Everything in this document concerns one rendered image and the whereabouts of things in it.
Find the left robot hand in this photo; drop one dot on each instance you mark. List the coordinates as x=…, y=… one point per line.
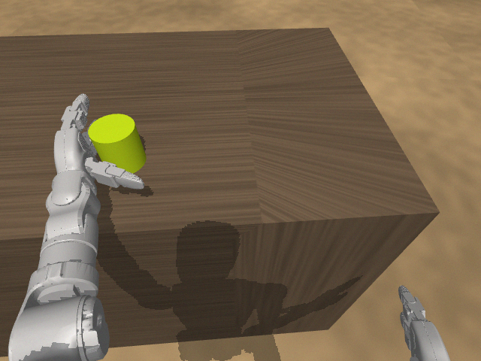
x=75, y=151

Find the can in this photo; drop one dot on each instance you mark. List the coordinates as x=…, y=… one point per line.
x=116, y=140

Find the left robot arm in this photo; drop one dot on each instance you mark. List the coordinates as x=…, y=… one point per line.
x=61, y=319

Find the right robot hand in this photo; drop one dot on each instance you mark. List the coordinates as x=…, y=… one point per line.
x=421, y=335

